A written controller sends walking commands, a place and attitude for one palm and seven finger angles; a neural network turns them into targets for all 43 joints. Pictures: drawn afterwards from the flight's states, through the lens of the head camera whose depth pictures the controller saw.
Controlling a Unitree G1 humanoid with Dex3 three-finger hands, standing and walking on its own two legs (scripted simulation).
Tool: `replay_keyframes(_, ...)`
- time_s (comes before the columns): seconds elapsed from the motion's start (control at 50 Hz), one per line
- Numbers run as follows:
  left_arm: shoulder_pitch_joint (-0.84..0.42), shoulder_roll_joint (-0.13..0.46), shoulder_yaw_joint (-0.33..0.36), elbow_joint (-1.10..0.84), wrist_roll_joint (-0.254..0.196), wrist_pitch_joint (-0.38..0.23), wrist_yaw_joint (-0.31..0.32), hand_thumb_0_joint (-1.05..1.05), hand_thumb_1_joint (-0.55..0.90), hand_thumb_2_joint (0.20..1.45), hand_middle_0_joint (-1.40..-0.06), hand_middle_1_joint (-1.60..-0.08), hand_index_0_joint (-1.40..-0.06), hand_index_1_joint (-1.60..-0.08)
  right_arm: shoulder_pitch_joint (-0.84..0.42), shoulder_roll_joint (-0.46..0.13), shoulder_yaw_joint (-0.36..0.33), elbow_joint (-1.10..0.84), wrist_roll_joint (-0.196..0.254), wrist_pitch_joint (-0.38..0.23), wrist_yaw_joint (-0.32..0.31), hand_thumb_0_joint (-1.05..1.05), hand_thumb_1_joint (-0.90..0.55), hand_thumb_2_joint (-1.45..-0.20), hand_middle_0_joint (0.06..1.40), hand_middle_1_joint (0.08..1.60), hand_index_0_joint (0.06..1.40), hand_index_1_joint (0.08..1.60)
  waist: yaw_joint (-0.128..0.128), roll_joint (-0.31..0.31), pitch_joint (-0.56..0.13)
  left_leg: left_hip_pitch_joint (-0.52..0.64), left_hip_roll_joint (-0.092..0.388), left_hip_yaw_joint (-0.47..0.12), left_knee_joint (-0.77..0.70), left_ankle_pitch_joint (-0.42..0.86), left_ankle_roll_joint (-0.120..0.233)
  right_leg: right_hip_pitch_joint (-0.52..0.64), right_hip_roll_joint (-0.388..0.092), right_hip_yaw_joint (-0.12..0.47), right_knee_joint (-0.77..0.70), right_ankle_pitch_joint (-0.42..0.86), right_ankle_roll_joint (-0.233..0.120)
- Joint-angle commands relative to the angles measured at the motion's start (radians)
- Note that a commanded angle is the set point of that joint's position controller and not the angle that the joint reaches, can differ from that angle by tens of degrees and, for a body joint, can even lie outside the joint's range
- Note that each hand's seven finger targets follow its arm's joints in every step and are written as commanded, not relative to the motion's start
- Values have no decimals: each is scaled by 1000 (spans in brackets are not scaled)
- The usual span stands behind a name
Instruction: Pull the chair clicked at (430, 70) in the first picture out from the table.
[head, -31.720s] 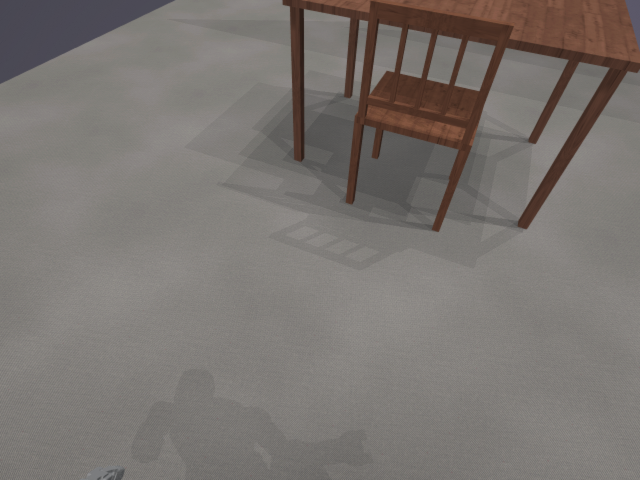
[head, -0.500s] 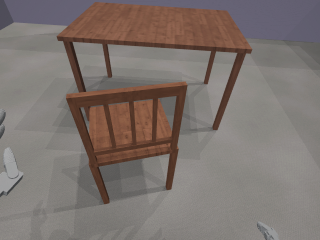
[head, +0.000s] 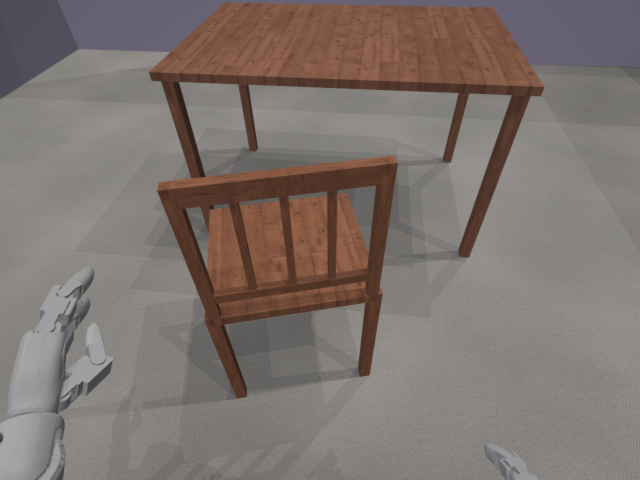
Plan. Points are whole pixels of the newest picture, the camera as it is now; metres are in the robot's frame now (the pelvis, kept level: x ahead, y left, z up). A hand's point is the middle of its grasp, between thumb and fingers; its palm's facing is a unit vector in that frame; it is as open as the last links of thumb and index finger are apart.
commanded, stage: let the arm hang, fingers relaxed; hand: left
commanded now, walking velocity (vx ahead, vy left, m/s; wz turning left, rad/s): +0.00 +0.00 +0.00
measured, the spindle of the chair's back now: (288, 242) +0.59 +0.11 -0.10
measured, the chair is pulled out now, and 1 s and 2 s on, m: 0.47 0.47 0.47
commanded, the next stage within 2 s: look to check the result in 1.02 s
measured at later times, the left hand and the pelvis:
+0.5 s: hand out of the picture +0.02 +0.18 -0.16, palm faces +0.03 -0.97 -0.23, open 7.3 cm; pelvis +0.01 -0.01 +0.01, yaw +0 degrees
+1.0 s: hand out of the picture -0.02 +0.14 -0.17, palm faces +0.04 -0.99 -0.14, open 7.4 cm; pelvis -0.01 -0.01 +0.01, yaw -1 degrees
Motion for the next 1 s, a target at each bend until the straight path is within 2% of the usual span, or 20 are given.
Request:
replay_keyframes(0.0, -20, -51, -172, 414, 19, 102, -68, 0, 900, 900, -200, -300, -200, -300, 5, -85, -18, -50, -17, 35, 14, 0, -900, -900, 200, 300, 200, 300, -15, -266, -6, -61, 48, -80, -63, 254, 58, 100, -75, 87, -57, 214, -51)
replay_keyframes(0.02, -42, -29, -174, 472, 17, 99, -66, 0, 900, 900, -200, -300, -200, -300, 24, -91, -19, -41, -14, 44, 11, 0, -900, -900, 200, 300, 200, 300, -22, -314, -40, -7, 28, -52, -36, 281, 48, 120, -106, 110, -68, 294, -75)
replay_keyframes(0.04, -62, -16, -178, 533, 13, 98, -63, 0, 900, 900, -200, -300, -200, -300, 39, -95, -18, -29, -11, 51, 7, 0, -900, -900, 200, 300, 200, 300, -28, -314, -76, 48, 21, -42, -34, 315, 42, 137, -120, 118, -68, 357, -90)
replay_keyframes(0.06, -82, -3, -186, 590, 10, 104, -60, 0, 900, 900, -200, -300, -200, -300, 46, -97, -14, -11, -10, 56, 6, 0, -900, -900, 200, 300, 200, 300, -32, -257, -56, 61, 25, -44, -52, 339, 39, 132, -112, 100, -60, 347, -90)
replay_keyframes(0.1, -89, -4, -204, 707, 1, 108, -56, 0, 900, 900, -200, -300, -200, -300, 40, -94, -2, 34, -8, 56, 1, 0, -900, -900, 200, 300, 200, 300, -18, -81, -33, 75, 52, -64, -101, 415, 43, 139, -77, 86, -56, 295, -66)
replay_keyframes(0.14, -71, -9, -215, 811, -5, 109, -52, 0, 900, 900, -200, -300, -200, -300, 44, -86, 11, 79, -4, 58, -5, 0, -900, -900, 200, 300, 200, 300, -8, 41, -10, 73, 63, -63, -132, 409, 43, 162, -59, 82, -83, 232, -54)
replay_keyframes(0.16, -67, -2, -220, 854, -6, 110, -52, 0, 900, 900, -200, -300, -200, -300, 51, -83, 14, 96, -1, 61, -9, 0, -900, -900, 200, 300, 200, 300, -7, 50, 26, 64, 65, -65, -143, 391, 45, 161, -50, 77, -104, 220, -54)
replay_keyframes(0.18, -54, -14, -221, 895, -8, 109, -51, 0, 900, 900, -200, -300, -200, -300, 61, -74, 15, 116, 0, 63, -12, 0, -900, -900, 200, 300, 200, 300, -7, 77, 28, 69, 65, -57, -145, 355, 42, 163, -55, 81, -121, 203, -56)
replay_keyframes(0.2, -35, -55, -201, 899, -1, 108, -47, 0, 900, 900, -200, -300, -200, -300, 85, -49, 7, 125, -8, 62, -16, 0, -900, -900, 200, 300, 200, 300, -8, 119, -12, 83, 65, -56, -143, 327, 44, 181, -55, 71, -129, 200, -61)
replay_keyframes(0.24, -45, -53, -212, 935, -8, 108, -48, 0, 900, 900, -200, -300, -200, -300, 110, -37, 8, 148, -5, 67, -18, 0, -900, -900, 200, 300, 200, 300, -10, 152, -1, 70, 67, -57, -165, 281, 44, 188, -50, 61, -138, 179, -62)
replay_keyframes(0.26, -55, -57, -217, 950, -8, 109, -49, 0, 900, 900, -200, -300, -200, -300, 123, -34, 9, 158, -4, 72, -21, 0, -900, -900, 200, 300, 200, 300, -10, 91, 30, 56, 72, -69, -174, 262, 50, 185, -43, 54, -155, 178, -63)
replay_keyframes(0.3, -59, -60, -222, 983, -10, 109, -51, 0, 900, 900, -200, -300, -200, -300, 151, -36, 7, 179, -1, 73, -20, 0, -900, -900, 200, 300, 200, 300, -11, 34, 49, 39, 75, -71, -187, 219, 50, 185, -50, 55, -165, 155, -62)
replay_keyframes(0.36, -53, -63, -230, 1026, -13, 109, -53, 0, 900, 900, -200, -300, -200, -300, 175, -28, 10, 206, 1, 74, -22, 0, -900, -900, 200, 300, 200, 300, -9, -5, 91, 29, 76, -73, -208, 188, 55, 172, -48, 54, -183, 133, -64)
replay_keyframes(0.44, -32, -67, -236, 1068, -14, 106, -51, 0, 900, 900, -200, -300, -200, -300, 207, -20, 11, 235, 3, 74, -22, 0, -900, -900, 200, 300, 200, 300, -13, -58, 85, 55, 69, -61, -204, 162, 53, 153, -59, 72, -197, 105, -65)
replay_keyframes(0.46, -29, -70, -238, 1075, -14, 106, -50, 0, 900, 900, -200, -300, -200, -300, 209, -17, 12, 242, 3, 74, -22, 0, -900, -900, 200, 300, 200, 300, -13, -64, 108, 44, 69, -59, -209, 155, 55, 144, -55, 69, -204, 99, -67)
replay_keyframes(0.54, -8, -77, -241, 1100, -14, 106, -47, 0, 900, 900, -200, -300, -200, -300, 222, -5, 15, 266, 3, 75, -22, 0, -900, -900, 200, 300, 200, 300, -15, -77, 124, 53, 68, -53, -215, 118, 53, 111, -57, 79, -210, 51, -65)
replay_keyframes(0.76, 34, -106, -242, 1131, -8, 106, -43, 0, 900, 900, -200, -300, -200, -300, 231, 31, 14, 291, 1, 79, -22, 0, -900, -900, 200, 300, 200, 300, -17, -50, 192, 23, 61, -42, -227, -4, 54, 31, -48, 96, -235, -62, -69)
replay_keyframes(0.78, 35, -107, -241, 1130, -7, 107, -43, 0, 900, 900, -200, -300, -200, -300, 235, 32, 14, 291, -1, 78, -22, 0, -900, -900, 200, 300, 200, 300, -18, -24, 189, 11, 61, -44, -231, -16, 54, 36, -51, 97, -230, -63, -68)
replay_keyframes(0.84, 41, -113, -238, 1129, -7, 104, -43, 0, 900, 900, -200, -300, -200, -300, 237, 41, 14, 287, 0, 74, -22, 0, -900, -900, 200, 300, 200, 300, -14, -44, 160, 9, 59, -46, -223, 5, 53, 58, -54, 94, -217, -40, -68)
replay_keyframes(0.98, 41, -128, -238, 1129, -7, 105, -43, 0, 900, 900, -200, -300, -200, -300, 244, 47, 14, 289, -1, 73, -26, 0, -900, -900, 200, 300, 200, 300, -14, -12, 182, -11, 65, -57, -233, -4, 55, 49, -46, 88, -210, -29, -71)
